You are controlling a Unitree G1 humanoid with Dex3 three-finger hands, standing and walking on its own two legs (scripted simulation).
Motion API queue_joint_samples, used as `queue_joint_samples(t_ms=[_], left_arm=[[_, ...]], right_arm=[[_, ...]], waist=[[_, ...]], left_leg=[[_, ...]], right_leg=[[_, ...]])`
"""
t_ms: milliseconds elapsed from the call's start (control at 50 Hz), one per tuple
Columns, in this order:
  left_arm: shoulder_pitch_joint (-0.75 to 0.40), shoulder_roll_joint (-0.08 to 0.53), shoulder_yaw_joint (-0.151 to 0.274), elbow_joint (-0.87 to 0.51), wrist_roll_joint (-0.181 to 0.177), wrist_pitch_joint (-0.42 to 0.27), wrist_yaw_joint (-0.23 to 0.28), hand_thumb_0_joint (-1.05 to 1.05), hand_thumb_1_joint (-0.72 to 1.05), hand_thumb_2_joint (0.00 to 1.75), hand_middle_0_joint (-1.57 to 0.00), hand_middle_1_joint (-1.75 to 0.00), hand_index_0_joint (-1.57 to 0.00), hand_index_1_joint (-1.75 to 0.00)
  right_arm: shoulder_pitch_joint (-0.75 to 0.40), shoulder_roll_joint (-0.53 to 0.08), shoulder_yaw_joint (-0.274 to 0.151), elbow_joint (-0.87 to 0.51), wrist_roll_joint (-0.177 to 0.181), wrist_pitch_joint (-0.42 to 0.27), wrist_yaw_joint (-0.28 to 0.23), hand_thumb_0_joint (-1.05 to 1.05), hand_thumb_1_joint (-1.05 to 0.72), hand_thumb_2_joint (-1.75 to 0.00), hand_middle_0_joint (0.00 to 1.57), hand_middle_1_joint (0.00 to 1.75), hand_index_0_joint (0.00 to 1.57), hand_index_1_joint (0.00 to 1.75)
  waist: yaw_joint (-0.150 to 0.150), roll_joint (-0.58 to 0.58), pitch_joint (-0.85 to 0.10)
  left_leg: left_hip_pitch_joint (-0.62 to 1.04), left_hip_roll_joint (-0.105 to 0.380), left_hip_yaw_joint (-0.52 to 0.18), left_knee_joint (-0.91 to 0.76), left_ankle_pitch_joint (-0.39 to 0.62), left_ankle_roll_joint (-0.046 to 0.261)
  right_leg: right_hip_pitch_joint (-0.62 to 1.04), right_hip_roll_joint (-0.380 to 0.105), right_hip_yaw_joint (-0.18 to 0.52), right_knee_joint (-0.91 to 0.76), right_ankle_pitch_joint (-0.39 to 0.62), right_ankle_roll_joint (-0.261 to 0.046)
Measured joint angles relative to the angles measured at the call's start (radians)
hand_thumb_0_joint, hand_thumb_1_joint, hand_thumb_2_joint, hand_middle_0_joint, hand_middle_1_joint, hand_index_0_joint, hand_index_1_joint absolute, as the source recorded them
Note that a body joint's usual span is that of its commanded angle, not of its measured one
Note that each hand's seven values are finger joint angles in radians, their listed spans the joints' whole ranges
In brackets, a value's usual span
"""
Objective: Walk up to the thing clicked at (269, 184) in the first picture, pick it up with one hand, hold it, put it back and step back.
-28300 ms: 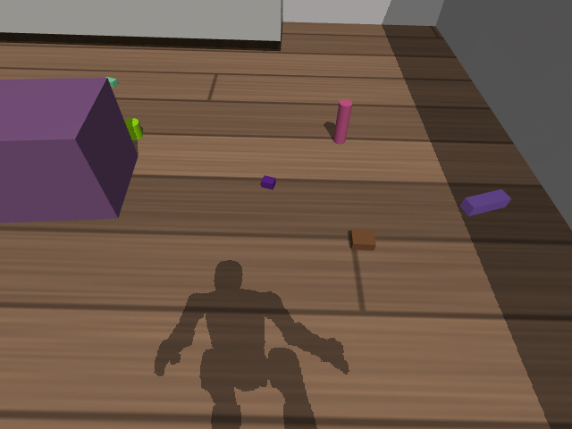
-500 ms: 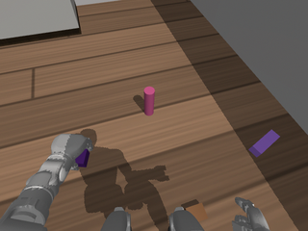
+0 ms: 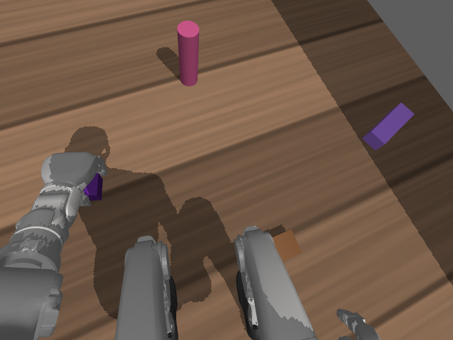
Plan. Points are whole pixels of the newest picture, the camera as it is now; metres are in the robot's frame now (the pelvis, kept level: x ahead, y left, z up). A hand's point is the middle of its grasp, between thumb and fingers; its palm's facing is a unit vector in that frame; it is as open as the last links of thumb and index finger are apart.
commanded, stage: crouch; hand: left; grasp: from above
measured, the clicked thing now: (84, 187) +0.42 +0.24 -0.17
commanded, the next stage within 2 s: lower in 1.10 s
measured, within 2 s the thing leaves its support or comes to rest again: neither
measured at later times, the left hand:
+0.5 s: hand (96, 195) +0.43 +0.25 -0.27, palm faces -0.45 +0.01 -0.89, open 7.5 cm
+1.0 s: hand (102, 200) +0.43 +0.25 -0.33, palm faces -0.46 +0.00 -0.89, open 7.5 cm
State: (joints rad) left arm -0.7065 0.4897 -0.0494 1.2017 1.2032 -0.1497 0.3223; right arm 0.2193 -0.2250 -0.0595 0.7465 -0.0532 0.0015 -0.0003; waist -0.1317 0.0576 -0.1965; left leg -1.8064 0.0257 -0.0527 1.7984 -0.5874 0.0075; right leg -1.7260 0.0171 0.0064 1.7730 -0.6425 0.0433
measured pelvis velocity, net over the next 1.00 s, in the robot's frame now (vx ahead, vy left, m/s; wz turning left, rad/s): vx -0.01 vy -0.01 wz -0.07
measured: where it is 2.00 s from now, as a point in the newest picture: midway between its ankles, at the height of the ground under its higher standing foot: (211, 320)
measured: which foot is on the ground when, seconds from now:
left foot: down 0.00-1.00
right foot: down 0.00-1.00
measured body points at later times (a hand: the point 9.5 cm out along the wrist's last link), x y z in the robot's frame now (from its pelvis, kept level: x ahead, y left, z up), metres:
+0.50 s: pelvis +0.00 -0.01 -0.10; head +0.23 +0.04 +0.28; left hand +0.45 +0.25 -0.22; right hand +0.09 -0.28 -0.23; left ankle +0.09 +0.12 -0.48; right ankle +0.07 -0.15 -0.48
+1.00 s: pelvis -0.01 -0.01 -0.17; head +0.22 +0.04 +0.22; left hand +0.45 +0.25 -0.28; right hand +0.04 -0.29 -0.28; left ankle +0.09 +0.12 -0.48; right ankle +0.07 -0.14 -0.48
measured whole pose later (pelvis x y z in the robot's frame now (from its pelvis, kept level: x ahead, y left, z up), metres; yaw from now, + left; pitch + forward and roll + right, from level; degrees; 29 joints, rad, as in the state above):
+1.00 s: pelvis -0.01 -0.01 -0.17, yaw -4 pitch +34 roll -7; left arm -0.86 0.67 0.07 1.41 1.31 -0.27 0.43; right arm 0.13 -0.24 0.01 0.79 -0.15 -0.04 0.11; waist -0.17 -0.01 -0.09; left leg -2.29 0.03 -0.14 2.34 -0.65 -0.02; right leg -2.19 0.06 -0.04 2.30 -0.71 0.05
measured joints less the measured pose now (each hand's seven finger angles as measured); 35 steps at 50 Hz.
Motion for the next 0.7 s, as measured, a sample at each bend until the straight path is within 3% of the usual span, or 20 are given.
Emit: queue_joint_samples(t_ms=[220,340,700], left_arm=[[-0.027,0.061,0.054,-0.001,0.075,-0.067,0.057,-0.01,0.35,0.15,-0.98,-0.15,-1.00,-0.13],[-0.055,0.075,0.064,0.016,0.073,-0.058,0.080,-0.01,0.35,0.15,-0.98,-0.15,-1.00,-0.13],[-0.112,0.138,0.107,0.107,0.082,-0.090,0.074,-0.01,0.36,0.15,-0.97,-0.16,-1.00,-0.13]], right_arm=[[-0.071,-0.012,0.013,0.005,-0.041,-0.037,0.054,0.01,-0.89,-0.90,0.20,0.30,0.21,0.30],[-0.105,-0.016,0.010,-0.001,-0.059,-0.048,0.078,0.01,-0.90,-0.90,0.20,0.30,0.21,0.30],[-0.085,-0.017,0.034,0.012,-0.077,-0.030,0.105,0.01,-0.90,-0.90,0.20,0.30,0.20,0.30]], waist=[[-0.006,-0.029,0.010],[0.001,-0.042,0.035],[-0.023,-0.056,0.076]], left_leg=[[-0.228,-0.011,-0.038,0.210,-0.048,-0.011],[-0.282,-0.006,-0.051,0.281,-0.064,-0.014],[-0.406,0.006,-0.075,0.443,-0.076,-0.023]], right_leg=[[-0.205,0.001,-0.027,0.201,-0.060,0.003],[-0.258,0.011,-0.034,0.267,-0.073,0.007],[-0.386,0.037,-0.045,0.423,-0.077,0.007]])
